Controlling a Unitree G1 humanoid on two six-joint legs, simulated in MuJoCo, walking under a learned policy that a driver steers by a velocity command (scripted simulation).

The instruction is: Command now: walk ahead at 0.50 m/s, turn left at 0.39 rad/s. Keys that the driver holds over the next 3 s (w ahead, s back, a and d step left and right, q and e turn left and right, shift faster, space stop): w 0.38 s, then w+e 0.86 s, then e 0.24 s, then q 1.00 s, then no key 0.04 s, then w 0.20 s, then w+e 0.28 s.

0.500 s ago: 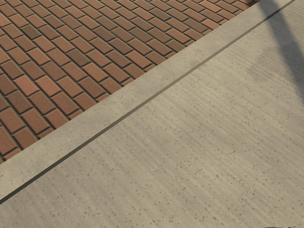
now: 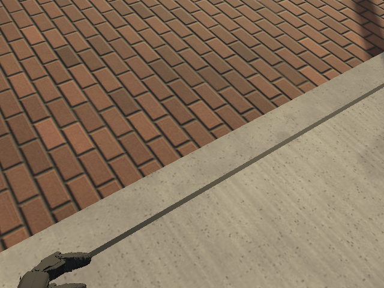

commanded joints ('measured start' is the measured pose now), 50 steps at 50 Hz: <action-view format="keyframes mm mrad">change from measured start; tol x32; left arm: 1 48 131 53 -49 -2 -28 -2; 29 475 5 -5 95 -4 32 36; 50 -10 62 27 -69 -17 80 -30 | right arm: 1 -7 -128 -34 -42 -4 -5 -4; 23 -394 -25 19 -175 -6 -58 47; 30 85 -171 -45 -73 -31 -46 25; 50 -40 -179 -60 72 -1 -33 7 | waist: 1 79 182 -50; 4 111 -325 -348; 23 176 -34 29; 29 0 308 -394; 50 16 85 68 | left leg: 1 -23 244 -187 14 380 110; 6 -692 84 -7 880 -99 -32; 25 -388 129 156 57 319 -41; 29 512 534 -371 -1 260 207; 36 -49 376 3 -273 263 139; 50 152 406 345 -217 541 81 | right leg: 1 196 14 -39 -54 -53 -60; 5 831 -364 729 -236 -590 -315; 25 514 -215 127 -251 80 -214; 27 448 -147 80 -38 238 -168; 29 -77 53 -38 585 -544 -61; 31 -250 -19 45 777 -524 -57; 50 -100 -62 -117 124 -127 -105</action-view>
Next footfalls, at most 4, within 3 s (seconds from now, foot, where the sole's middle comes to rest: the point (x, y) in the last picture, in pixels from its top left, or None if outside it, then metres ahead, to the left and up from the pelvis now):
0.04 right None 0.20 -0.13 -0.77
0.56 left None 0.46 0.13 -0.77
1.08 right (221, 222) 0.69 -0.17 -0.77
1.48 left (193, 171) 0.93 -0.08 -0.77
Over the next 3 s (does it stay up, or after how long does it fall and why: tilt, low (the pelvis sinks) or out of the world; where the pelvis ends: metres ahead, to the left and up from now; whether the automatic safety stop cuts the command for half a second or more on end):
stays up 0.89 -0.15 0.01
